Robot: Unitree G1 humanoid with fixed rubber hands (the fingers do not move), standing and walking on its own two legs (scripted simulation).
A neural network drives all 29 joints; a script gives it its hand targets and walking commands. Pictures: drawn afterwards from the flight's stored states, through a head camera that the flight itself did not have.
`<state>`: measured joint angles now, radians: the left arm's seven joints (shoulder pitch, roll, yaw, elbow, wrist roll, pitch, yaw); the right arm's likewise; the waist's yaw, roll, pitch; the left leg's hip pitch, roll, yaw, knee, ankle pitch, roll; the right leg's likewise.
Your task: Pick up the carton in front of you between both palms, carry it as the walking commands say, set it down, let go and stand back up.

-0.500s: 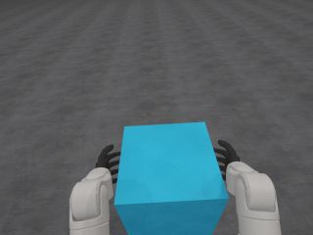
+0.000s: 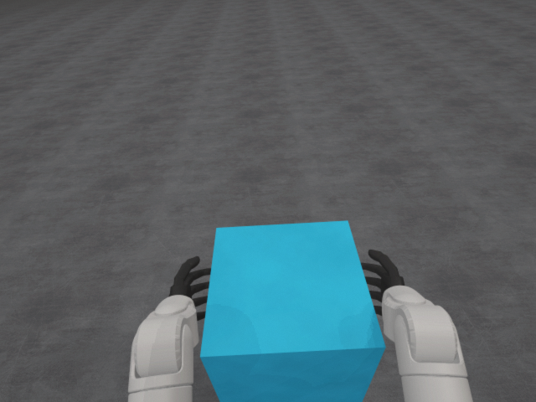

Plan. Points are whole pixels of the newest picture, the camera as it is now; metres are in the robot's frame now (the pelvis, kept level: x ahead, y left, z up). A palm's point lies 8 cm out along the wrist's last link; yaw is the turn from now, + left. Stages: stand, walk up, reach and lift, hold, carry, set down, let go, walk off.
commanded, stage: carry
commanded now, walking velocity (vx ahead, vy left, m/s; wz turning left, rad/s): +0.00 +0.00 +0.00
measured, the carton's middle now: (287, 322) +0.28 +0.00 -0.01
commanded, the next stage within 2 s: hold in 0.84 s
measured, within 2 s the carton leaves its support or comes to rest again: neither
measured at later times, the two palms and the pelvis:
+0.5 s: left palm (190, 304) +0.29 +0.15 +0.04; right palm (385, 295) +0.28 -0.15 +0.04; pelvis -0.01 +0.00 +0.00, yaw +0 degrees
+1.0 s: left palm (195, 308) +0.28 +0.14 +0.04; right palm (395, 303) +0.27 -0.16 +0.04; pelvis -0.01 -0.01 +0.01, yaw -2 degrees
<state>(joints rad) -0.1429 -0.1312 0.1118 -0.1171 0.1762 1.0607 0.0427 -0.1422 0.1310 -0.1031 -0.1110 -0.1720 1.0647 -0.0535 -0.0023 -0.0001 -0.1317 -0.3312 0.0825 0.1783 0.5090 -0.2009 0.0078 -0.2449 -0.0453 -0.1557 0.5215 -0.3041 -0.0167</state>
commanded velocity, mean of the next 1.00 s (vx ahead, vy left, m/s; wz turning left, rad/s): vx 0.00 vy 0.00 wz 0.00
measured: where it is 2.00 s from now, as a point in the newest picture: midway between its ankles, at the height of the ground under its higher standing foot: outside the picture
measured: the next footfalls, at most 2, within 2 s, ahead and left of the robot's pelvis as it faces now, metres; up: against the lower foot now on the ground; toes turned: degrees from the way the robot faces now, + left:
none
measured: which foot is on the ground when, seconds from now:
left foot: down 0.00-1.00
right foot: down 0.00-1.00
